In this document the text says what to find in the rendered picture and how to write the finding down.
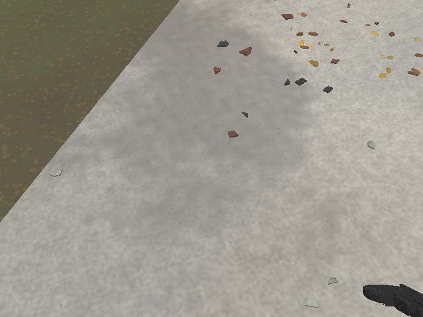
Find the right robot hand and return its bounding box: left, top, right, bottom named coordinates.
left=363, top=284, right=423, bottom=317

